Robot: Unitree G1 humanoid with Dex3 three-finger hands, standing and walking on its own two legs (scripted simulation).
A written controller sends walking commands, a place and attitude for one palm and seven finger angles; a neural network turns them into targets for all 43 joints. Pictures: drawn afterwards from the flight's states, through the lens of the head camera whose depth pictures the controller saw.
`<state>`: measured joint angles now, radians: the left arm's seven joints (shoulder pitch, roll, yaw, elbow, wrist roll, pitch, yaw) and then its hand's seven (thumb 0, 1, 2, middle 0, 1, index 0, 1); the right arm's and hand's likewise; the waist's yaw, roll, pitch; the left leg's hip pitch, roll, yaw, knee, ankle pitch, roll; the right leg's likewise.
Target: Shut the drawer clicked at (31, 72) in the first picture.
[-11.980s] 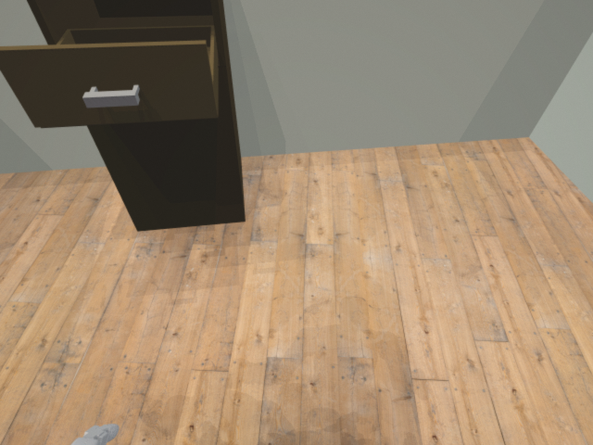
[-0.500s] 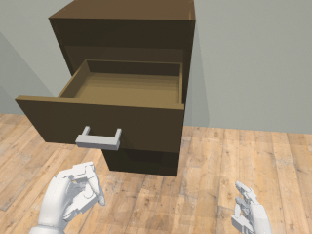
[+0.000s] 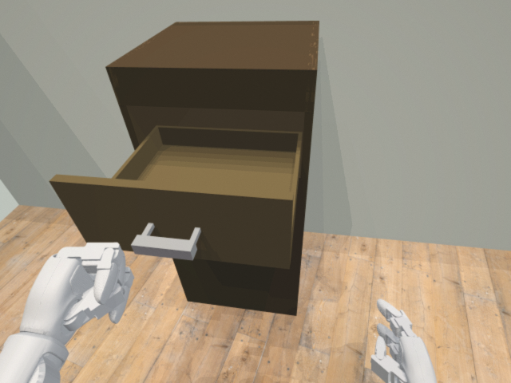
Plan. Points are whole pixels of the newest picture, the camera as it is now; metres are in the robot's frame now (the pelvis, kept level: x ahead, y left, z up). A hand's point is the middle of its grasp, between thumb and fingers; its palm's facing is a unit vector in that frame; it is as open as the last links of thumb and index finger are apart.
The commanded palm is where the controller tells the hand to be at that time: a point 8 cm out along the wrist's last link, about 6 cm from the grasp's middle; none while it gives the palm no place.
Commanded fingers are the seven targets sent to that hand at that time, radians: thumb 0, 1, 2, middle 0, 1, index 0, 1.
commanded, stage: raise the hand and make a fist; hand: left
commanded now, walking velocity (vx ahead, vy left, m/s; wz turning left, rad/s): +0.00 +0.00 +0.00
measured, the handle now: (168, 238) +0.34 +0.20 +0.07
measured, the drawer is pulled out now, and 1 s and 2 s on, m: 0.30 0.30 0.30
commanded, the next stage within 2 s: bring the fist close to the handle in 0.26 s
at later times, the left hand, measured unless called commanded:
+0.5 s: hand (129, 301) +0.17 +0.18 +0.15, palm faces -0.02 -0.99 -0.11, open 3.3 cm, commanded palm +0.13 +0.23 +0.15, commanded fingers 0.00 0.90 0.90 -1.40 -1.60 -1.40 -1.60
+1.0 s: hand (151, 292) +0.21 +0.17 +0.11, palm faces -0.01 -1.00 -0.06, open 3.3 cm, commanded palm +0.18 +0.23 +0.10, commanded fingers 0.00 0.90 0.90 -1.40 -1.60 -1.40 -1.60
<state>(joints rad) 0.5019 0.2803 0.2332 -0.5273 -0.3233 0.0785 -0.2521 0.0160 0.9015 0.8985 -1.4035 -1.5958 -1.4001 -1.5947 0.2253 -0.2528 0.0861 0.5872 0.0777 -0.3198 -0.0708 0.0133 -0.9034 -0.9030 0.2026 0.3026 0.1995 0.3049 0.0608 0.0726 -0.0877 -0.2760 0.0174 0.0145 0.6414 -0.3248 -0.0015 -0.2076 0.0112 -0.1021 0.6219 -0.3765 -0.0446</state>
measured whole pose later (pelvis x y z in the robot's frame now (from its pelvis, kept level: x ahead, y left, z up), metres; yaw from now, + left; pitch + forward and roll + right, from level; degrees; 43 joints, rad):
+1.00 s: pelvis -0.01 +0.01 +0.00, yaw +0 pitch +0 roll +0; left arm 0.39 0.20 0.13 -0.23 -0.25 -0.11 -0.20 0.02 0.90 0.90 -1.40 -1.60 -1.40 -1.60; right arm 0.24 -0.26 0.05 0.64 0.03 -0.34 -0.05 0.01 -0.90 -0.90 0.20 0.30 0.20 0.30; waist 0.01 0.06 -0.04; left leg -0.35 0.01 0.03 0.66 -0.32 0.01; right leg -0.29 0.00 -0.09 0.66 -0.38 -0.04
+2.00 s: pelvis +0.00 +0.01 -0.01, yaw -1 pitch +5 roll +0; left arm 0.20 0.21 0.13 0.04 -0.24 -0.25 -0.21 0.01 0.90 0.90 -1.40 -1.60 -1.40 -1.60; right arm 0.22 -0.26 0.04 0.61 0.03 -0.24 -0.04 0.01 -0.91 -0.90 0.20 0.30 0.20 0.30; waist -0.01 0.05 -0.05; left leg -0.50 0.01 0.03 0.76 -0.36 0.02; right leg -0.44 -0.01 -0.08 0.76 -0.42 -0.03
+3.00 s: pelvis -0.02 +0.01 -0.01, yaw -1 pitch +7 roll +0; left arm -0.40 0.27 0.17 0.67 -0.20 -0.32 -0.18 0.00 0.87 0.99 -1.40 -1.60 -1.40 -1.60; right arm 0.28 -0.28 0.03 0.69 0.04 -0.15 -0.04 0.01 -0.91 -0.90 0.20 0.30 0.20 0.30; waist -0.04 0.04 -0.03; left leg -0.54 0.01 0.03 0.75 -0.32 0.01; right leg -0.49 0.00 -0.09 0.75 -0.38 -0.04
